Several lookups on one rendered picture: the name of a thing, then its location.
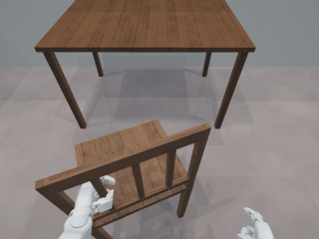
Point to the table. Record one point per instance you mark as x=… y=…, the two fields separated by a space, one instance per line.
x=146 y=26

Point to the chair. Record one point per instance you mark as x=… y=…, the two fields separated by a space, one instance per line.
x=141 y=159

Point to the right robot hand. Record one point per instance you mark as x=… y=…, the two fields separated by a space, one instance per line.
x=261 y=229

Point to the robot left forearm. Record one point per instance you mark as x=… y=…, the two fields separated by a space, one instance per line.
x=79 y=224

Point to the left robot hand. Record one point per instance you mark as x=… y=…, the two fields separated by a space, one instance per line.
x=87 y=196

